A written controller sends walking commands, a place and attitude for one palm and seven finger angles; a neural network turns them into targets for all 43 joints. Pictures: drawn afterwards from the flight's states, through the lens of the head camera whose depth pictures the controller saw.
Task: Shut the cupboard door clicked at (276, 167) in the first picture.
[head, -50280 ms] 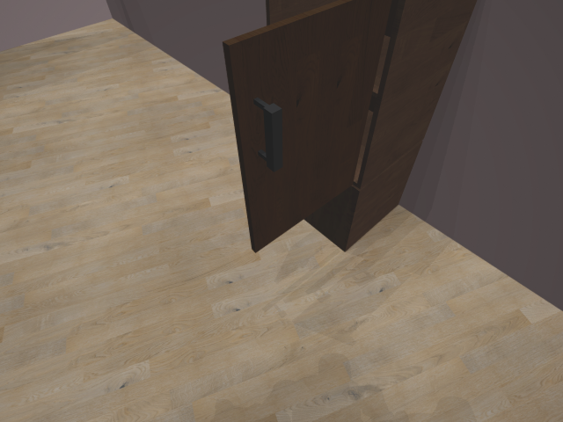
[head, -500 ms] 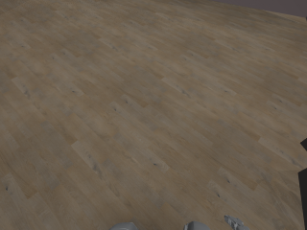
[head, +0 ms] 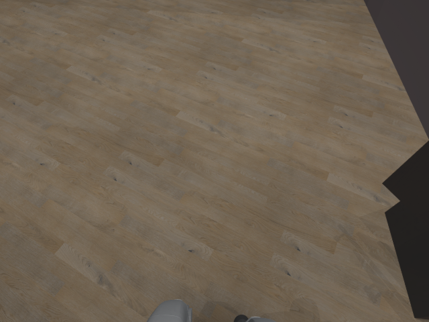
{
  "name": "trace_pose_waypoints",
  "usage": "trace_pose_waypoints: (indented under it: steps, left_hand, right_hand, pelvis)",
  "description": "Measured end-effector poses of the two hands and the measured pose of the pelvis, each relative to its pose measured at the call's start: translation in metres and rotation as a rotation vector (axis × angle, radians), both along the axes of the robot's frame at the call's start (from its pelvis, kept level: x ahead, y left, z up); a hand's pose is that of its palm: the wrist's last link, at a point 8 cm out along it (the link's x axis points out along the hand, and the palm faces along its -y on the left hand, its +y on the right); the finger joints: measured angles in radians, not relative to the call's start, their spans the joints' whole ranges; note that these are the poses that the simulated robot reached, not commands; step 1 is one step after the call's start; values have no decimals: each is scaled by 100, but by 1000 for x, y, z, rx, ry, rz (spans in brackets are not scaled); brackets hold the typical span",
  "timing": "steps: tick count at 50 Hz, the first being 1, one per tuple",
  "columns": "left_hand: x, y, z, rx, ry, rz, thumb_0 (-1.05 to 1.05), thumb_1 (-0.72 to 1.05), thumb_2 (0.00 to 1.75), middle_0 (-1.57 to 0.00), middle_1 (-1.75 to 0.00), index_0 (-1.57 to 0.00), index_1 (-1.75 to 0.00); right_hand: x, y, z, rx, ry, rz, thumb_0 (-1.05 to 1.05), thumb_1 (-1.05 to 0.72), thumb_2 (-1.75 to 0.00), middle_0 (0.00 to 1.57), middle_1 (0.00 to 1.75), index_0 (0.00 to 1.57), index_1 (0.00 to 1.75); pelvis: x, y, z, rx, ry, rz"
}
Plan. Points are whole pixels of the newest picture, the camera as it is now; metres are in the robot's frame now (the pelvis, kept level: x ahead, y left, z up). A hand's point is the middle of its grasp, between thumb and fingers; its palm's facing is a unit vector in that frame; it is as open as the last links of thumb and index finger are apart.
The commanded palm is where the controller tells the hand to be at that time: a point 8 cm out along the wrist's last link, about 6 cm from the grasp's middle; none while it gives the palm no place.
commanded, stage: turn to face it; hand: left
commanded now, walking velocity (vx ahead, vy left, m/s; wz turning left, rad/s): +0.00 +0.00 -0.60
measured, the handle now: out of the picture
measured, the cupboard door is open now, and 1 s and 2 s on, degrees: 35 35 35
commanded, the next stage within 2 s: take the last steps up to it in 1.64 s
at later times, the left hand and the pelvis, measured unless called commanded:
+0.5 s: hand (115, 282) +0.20 +0.23 -0.15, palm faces -0.27 -0.93 -0.24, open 7.4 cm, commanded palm none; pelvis +0.04 +0.05 +0.01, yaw -19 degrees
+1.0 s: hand (142, 257) +0.26 +0.19 -0.18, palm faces -0.55 -0.81 -0.20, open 7.4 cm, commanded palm none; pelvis +0.08 +0.07 +0.00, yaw -36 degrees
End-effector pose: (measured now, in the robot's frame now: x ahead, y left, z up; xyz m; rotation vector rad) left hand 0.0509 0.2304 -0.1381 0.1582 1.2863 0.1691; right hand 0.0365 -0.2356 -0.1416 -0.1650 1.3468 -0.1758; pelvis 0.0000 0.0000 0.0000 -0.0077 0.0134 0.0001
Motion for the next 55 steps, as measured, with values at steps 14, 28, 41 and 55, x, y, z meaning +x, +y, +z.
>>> trace_pose_waypoints:
  steps: [14,28,41,55]
  left_hand:
    - [75,67,-4,-16,-28,-135,1,91,90,-20,-30,-20,-30]
    - [174,28,16,25,-107,-413,1,91,90,-19,-30,-20,-30]
    - [186,-6,8,11,-63,-552,1,90,90,-20,-30,-21,-30]
    - [255,-4,7,-19,-56,-691,1,91,90,-20,-30,-20,-30]
  right_hand:
    - [45,42,32,-82,-206,-71,0,-91,-90,20,29,20,30]
    - [-40,20,14,-73,-80,-330,0,-91,-90,21,30,21,30]
    - [-46,10,16,-98,-107,-469,0,-91,-90,20,29,20,30]
    - [-62,72,33,-121,-105,-596,0,-91,-90,21,29,21,30]
  pelvis:
    - [27,52,3,-31,-6,-172]
    - [41,41,0,-29,4,-367]
    - [54,43,-1,-2,3,-511]
    - [79,67,6,-30,13,-694]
